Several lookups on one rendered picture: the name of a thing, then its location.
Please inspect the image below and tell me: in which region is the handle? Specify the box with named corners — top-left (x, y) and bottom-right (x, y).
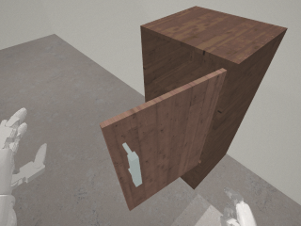
top-left (122, 142), bottom-right (142, 187)

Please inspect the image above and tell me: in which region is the left robot hand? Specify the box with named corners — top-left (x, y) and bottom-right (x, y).
top-left (0, 108), bottom-right (47, 195)

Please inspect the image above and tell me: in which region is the robot left forearm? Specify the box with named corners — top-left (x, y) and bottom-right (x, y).
top-left (0, 194), bottom-right (17, 226)

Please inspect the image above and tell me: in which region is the cupboard door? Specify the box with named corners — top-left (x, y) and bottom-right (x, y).
top-left (99, 68), bottom-right (227, 211)

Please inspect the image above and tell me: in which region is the right robot hand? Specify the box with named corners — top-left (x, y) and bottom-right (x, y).
top-left (220, 186), bottom-right (257, 226)

